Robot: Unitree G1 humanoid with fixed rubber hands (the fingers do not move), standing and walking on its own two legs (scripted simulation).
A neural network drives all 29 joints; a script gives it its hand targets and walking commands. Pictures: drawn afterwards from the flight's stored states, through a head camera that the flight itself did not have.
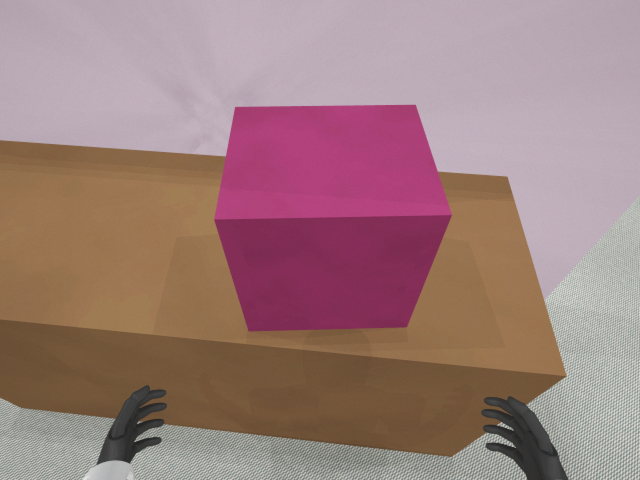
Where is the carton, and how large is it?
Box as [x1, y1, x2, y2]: [214, 105, 451, 330]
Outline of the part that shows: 415,105 235,107 214,220 248,330 401,327 407,325 451,215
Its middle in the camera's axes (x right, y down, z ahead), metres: +0.01 -0.02 +0.60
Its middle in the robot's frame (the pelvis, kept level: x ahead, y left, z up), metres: +0.47 +0.01 +0.02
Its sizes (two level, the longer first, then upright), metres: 0.259 0.214 0.275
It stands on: a pedestal, 0.65 m high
